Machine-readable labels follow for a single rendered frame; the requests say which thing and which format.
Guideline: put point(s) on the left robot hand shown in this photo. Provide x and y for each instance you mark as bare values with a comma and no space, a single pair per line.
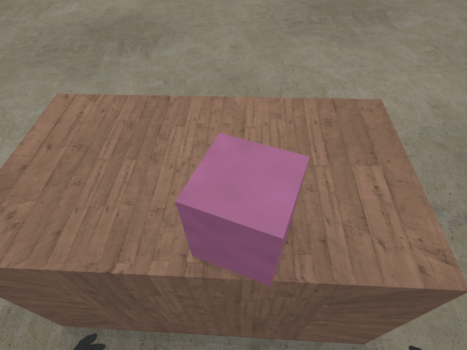
84,343

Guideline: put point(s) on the carton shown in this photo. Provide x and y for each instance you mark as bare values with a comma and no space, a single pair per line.
237,207

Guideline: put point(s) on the pedestal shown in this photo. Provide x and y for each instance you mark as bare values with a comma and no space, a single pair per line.
90,234

